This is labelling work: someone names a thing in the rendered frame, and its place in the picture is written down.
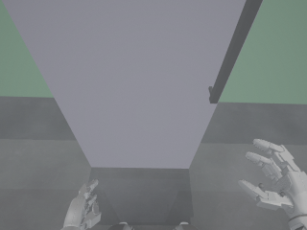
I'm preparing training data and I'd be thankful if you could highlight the fridge door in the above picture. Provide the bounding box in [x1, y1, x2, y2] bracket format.
[2, 0, 264, 169]

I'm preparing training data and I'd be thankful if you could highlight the handle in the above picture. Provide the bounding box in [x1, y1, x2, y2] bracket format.
[208, 0, 263, 104]

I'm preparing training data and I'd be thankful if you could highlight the robot left hand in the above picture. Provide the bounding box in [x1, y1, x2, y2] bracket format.
[63, 178, 102, 230]

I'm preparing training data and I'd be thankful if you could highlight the robot right hand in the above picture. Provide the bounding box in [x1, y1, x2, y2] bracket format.
[238, 138, 307, 219]

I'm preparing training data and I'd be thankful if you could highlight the robot right forearm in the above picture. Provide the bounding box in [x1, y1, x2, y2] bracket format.
[288, 214, 307, 230]

